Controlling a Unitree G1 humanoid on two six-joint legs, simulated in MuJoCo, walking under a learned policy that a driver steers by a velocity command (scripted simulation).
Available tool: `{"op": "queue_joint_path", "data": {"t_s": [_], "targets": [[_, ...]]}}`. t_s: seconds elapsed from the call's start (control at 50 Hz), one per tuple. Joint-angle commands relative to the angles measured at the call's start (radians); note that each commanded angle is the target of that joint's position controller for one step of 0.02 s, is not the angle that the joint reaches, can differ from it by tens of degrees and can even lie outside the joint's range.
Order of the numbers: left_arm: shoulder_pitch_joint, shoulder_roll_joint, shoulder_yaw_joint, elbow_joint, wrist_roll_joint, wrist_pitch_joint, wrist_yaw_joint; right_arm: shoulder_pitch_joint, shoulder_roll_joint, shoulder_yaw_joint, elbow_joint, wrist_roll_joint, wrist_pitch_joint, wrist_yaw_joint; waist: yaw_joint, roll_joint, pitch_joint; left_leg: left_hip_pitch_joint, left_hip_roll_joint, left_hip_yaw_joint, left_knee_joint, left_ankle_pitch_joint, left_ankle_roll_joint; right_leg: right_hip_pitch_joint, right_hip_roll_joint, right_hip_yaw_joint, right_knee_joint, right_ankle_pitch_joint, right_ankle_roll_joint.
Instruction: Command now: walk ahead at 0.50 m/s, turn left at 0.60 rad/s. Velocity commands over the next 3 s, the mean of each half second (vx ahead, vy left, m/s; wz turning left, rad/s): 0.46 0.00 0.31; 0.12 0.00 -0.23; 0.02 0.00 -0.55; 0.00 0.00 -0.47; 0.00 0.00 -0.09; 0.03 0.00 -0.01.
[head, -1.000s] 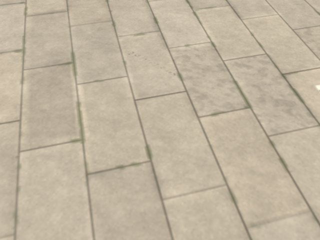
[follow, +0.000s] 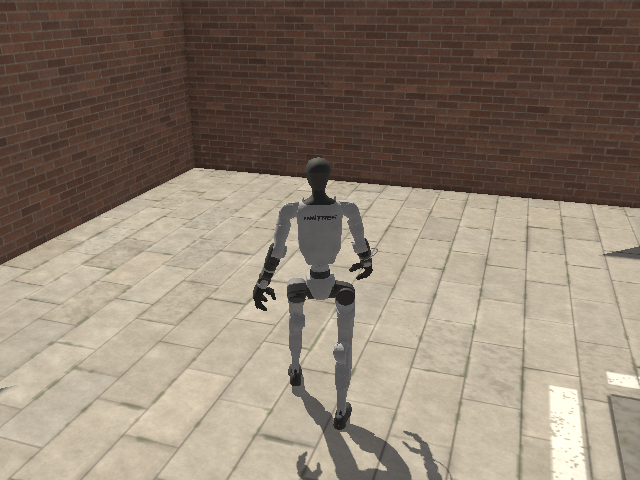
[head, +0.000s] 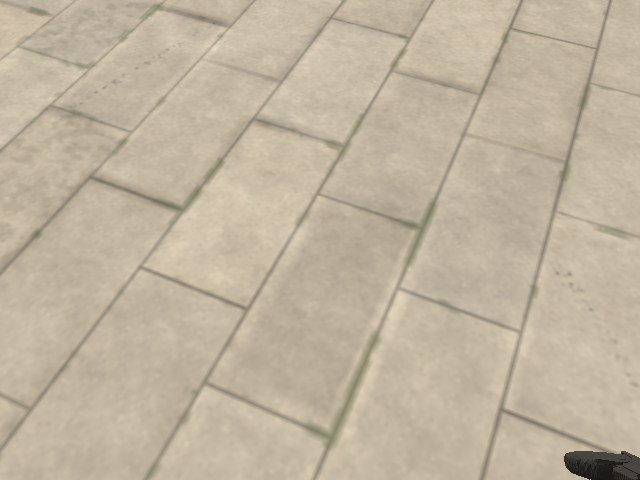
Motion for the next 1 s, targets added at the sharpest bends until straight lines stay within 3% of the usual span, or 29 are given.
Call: {"op": "queue_joint_path", "data": {"t_s": [0.02, 0.04, 0.06, 0.08, 0.1, 0.12, 0.14, 0.16, 0.18, 0.22, 0.26, 0.32, 0.4, 0.48, 0.54, 0.56, 0.58, 0.6, 0.62, 0.64, 0.68, 0.72, 0.76, 0.8, 0.88, 0.94, 0.96, 0.98, 1.0], "targets": [[-0.028, 0.211, 0.050, -0.050, -0.017, 0.007, 0.010, -0.054, -0.087, -0.028, -0.102, -0.004, -0.011, 0.012, -0.057, -0.123, -0.006, 0.075, -0.068, 0.079, -0.044, -0.103, 0.053, 0.022, -0.278, 0.049, 0.071, 0.875, -0.131], [-0.033, 0.227, 0.055, -0.052, -0.022, 0.014, 0.014, 0.015, -0.116, -0.044, -0.090, -0.006, -0.007, 0.011, -0.104, -0.138, -0.052, 0.172, -0.106, 0.103, -0.048, -0.150, 0.079, 0.026, -0.274, 0.032, 0.186, 1.031, -0.122], [-0.049, 0.228, 0.054, -0.057, -0.028, 0.021, 0.018, 0.157, -0.158, -0.070, -0.055, -0.004, -0.002, 0.004, -0.189, -0.124, -0.125, 0.367, -0.146, 0.113, -0.105, -0.110, 0.114, -0.031, -0.252, 0.007, 0.370, 1.065, -0.099], [-0.037, 0.193, 0.038, -0.061, -0.014, 0.017, 0.022, 0.331, -0.214, -0.100, -0.007, -0.002, 0.007, -0.015, -0.272, -0.063, -0.212, 0.680, -0.113, 0.011, -0.139, -0.073, 0.159, -0.244, -0.219, 0.007, 0.635, 0.856, -0.063], [0.052, 0.036, -0.013, -0.111, 0.037, -0.001, 0.006, 0.318, -0.321, -0.109, -0.003, 0.006, 0.002, -0.030, -0.155, 0.226, -0.275, 1.015, 0.163, -0.498, -0.177, -0.140, 0.308, -0.699, -0.044, 0.038, 0.998, -0.133, -0.006], [0.009, 0.093, -0.014, -0.119, 0.008, -0.038, -0.009, 0.348, -0.265, -0.087, -0.038, -0.003, -0.017, -0.024, -0.205, 0.161, -0.467, 1.081, 0.281, -0.850, -0.342, -0.311, 0.407, -0.813, 0.016, 0.283, 1.161, -0.270, -0.006], [-0.091, 0.158, 0.006, -0.138, -0.037, -0.054, -0.019, 0.323, -0.200, -0.067, -0.014, -0.013, -0.031, -0.018, -0.228, 0.080, -0.329, 0.995, 0.246, -0.694, -0.373, -0.275, 0.343, -0.893, -0.040, 0.309, 1.155, -0.170, -0.021], [-0.125, 0.144, -0.003, -0.152, -0.036, -0.063, -0.018, 0.267, -0.178, -0.059, -0.009, -0.010, -0.039, -0.017, -0.192, 0.035, -0.215, 0.844, 0.204, -0.555, -0.376, -0.203, 0.303, -0.881, -0.084, 0.295, 1.073, -0.082, -0.034], [-0.133, 0.137, -0.002, -0.138, -0.012, -0.063, -0.010, 0.194, -0.147, -0.047, -0.012, -0.014, -0.043, -0.019, -0.150, -0.014, -0.149, 0.701, 0.166, -0.454, -0.384, -0.087, 0.270, -0.823, -0.121, 0.289, 0.992, -0.025, -0.029], [-0.085, 0.140, 0.005, -0.117, 0.002, -0.040, -0.010, 0.133, -0.111, -0.031, -0.022, -0.031, -0.051, -0.022, -0.090, 0.014, -0.116, 0.544, 0.125, -0.355, -0.431, 0.072, 0.256, -0.703, -0.151, 0.295, 0.918, 0.035, -0.015], [-0.068, 0.107, -0.001, -0.107, 0.011, -0.019, -0.009, 0.139, -0.123, -0.032, -0.002, -0.025, -0.063, -0.026, -0.076, 0.005, -0.100, 0.481, 0.115, -0.287, -0.470, 0.154, 0.265, -0.681, -0.152, 0.277, 0.852, 0.071, 0.011], [-0.159, 0.076, -0.012, -0.133, 0.019, -0.009, -0.006, 0.171, -0.145, -0.036, 0.032, -0.023, -0.068, -0.041, -0.099, 0.001, -0.047, 0.459, 0.083, -0.197, -0.506, 0.175, 0.245, -0.733, -0.148, 0.267, 0.684, 0.240, 0.040], [-0.287, 0.043, -0.026, -0.159, 0.017, -0.023, -0.022, 0.218, -0.152, -0.033, 0.076, -0.021, -0.060, -0.052, -0.150, 0.011, -0.008, 0.445, 0.031, -0.099, -0.488, 0.210, 0.181, -0.649, -0.087, 0.229, 0.401, 0.484, 0.034], [-0.325, 0.058, -0.021, -0.174, 0.019, -0.036, -0.043, 0.268, -0.153, -0.032, 0.126, -0.021, -0.043, -0.058, -0.163, 0.041, -0.029, 0.557, 0.068, -0.121, -0.384, 0.298, 0.150, -0.607, -0.039, 0.235, 0.282, 0.497, -0.008], [-0.215, 0.101, -0.002, -0.141, 0.032, -0.040, -0.046, 0.230, -0.159, -0.034, 0.139, -0.018, -0.029, -0.065, -0.088, 0.063, -0.084, 0.627, 0.074, -0.150, -0.227, 0.423, 0.108, -0.489, -0.007, 0.227, 0.213, 0.427, -0.061], [-0.137, 0.133, 0.009, -0.116, 0.041, -0.045, -0.041, 0.231, -0.145, -0.029, 0.136, -0.022, -0.027, -0.066, -0.053, 0.030, -0.142, 0.608, 0.018, -0.123, -0.100, 0.439, 0.073, -0.347, -0.020, 0.222, 0.180, 0.618, -0.085], [-0.070, 0.202, 0.018, -0.114, 0.061, -0.048, -0.035, 0.308, -0.097, -0.011, 0.121, -0.043, -0.034, -0.064, -0.072, -0.089, -0.289, 0.424, -0.052, -0.105, 0.123, 0.183, 0.020, -0.032, -0.190, 0.371, 0.300, 1.037, -0.174], [-0.025, 0.165, 0.008, -0.095, 0.056, -0.031, -0.032, 0.438, -0.036, 0.012, 0.154, -0.038, -0.037, -0.059, -0.081, -0.286, -0.446, 0.202, -0.153, -0.079, 0.448, -0.511, -0.060, 0.213, -0.395, 0.639, 0.291, 1.176, -0.359], [0.007, 0.103, -0.009, -0.082, 0.020, -0.016, -0.038, 0.415, -0.119, -0.005, 0.171, -0.026, -0.029, -0.054, -0.052, -0.221, -0.490, 0.162, -0.141, -0.152, 0.531, -0.670, -0.075, 0.201, -0.376, 0.715, 0.244, 1.010, -0.370], [-0.070, 0.107, -0.010, -0.093, 0.002, -0.003, -0.040, 0.325, -0.155, -0.016, 0.145, -0.013, -0.017, -0.055, -0.056, -0.164, -0.367, 0.099, -0.099, -0.138, 0.563, -0.624, -0.085, 0.095, -0.337, 0.663, 0.198, 0.801, -0.332], [-0.185, 0.115, -0.007, -0.118, 0.006, 0.020, -0.030, 0.203, -0.149, -0.022, 0.112, -0.022, 0.016, -0.075, -0.077, -0.103, -0.179, 0.071, -0.062, -0.091, 0.487, -0.525, -0.094, -0.162, -0.278, 0.608, 0.106, 0.495, -0.282], [-0.232, 0.141, 0.007, -0.131, 0.020, 0.040, -0.019, 0.215, -0.117, -0.020, 0.113, -0.022, 0.039, -0.092, -0.114, -0.148, -0.124, 0.173, -0.061, -0.074, 0.337, -0.484, -0.091, -0.336, -0.216, 0.561, 0.035, 0.319, -0.248], [-0.237, 0.149, 0.017, -0.139, 0.024, 0.050, -0.010, 0.233, -0.092, -0.015, 0.126, -0.028, 0.040, -0.104, -0.120, -0.176, -0.144, 0.242, -0.084, -0.055, 0.232, -0.456, -0.091, -0.384, -0.193, 0.535, 0.020, 0.306, -0.249], [-0.237, 0.159, 0.027, -0.144, 0.012, 0.058, 0.001, 0.217, -0.095, -0.016, 0.128, -0.029, 0.038, -0.106, -0.113, -0.175, -0.176, 0.290, -0.089, -0.063, 0.158, -0.364, -0.087, -0.400, -0.184, 0.536, 0.013, 0.227, -0.245], [-0.232, 0.161, 0.036, -0.145, 0.002, 0.081, 0.018, 0.158, -0.095, -0.017, 0.111, -0.029, 0.025, -0.095, -0.098, -0.179, -0.156, 0.332, -0.105, -0.067, 0.028, -0.279, -0.077, -0.434, -0.169, 0.583, 0.012, 0.065, -0.224], [-0.239, 0.147, 0.033, -0.150, -0.010, 0.099, 0.027, 0.194, -0.097, -0.024, 0.122, -0.029, 0.007, -0.083, -0.134, -0.168, -0.136, 0.461, -0.111, -0.045, -0.196, -0.169, -0.042, -0.493, -0.119, 0.597, 0.072, 0.005, -0.167], [-0.214, 0.118, 0.024, -0.149, -0.010, 0.101, 0.027, 0.222, -0.145, -0.038, 0.119, -0.036, 0.005, -0.087, -0.142, -0.108, -0.133, 0.537, -0.011, -0.121, -0.291, -0.198, -0.001, -0.562, -0.073, 0.563, 0.155, -0.066, -0.116], [-0.212, 0.062, 0.012, -0.179, -0.007, 0.096, 0.023, 0.212, -0.245, -0.062, 0.111, -0.061, 0.014, -0.094, -0.112, 0.140, -0.109, 0.552, 0.205, -0.363, -0.387, -0.234, 0.113, -0.715, 0.065, 0.390, 0.383, -0.180, -0.051], [-0.202, 0.106, 0.027, -0.182, -0.001, 0.084, 0.021, 0.152, -0.235, -0.061, 0.088, -0.090, 0.011, -0.090, -0.110, 0.240, -0.100, 0.449, 0.327, -0.505, -0.444, -0.143, 0.213, -0.720, 0.086, 0.317, 0.643, -0.243, -0.014]]}}
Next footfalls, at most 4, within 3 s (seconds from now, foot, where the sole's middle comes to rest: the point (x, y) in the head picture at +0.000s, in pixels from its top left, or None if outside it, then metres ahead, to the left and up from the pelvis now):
0.08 left None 0.22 0.12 -0.77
0.56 right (390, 443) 0.53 -0.06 -0.77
0.96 left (275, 459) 0.48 0.17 -0.77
1.38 right None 0.42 -0.09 -0.77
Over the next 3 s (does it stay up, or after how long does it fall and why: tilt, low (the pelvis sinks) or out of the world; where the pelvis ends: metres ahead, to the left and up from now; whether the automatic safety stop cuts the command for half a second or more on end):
stays up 0.41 0.01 0.00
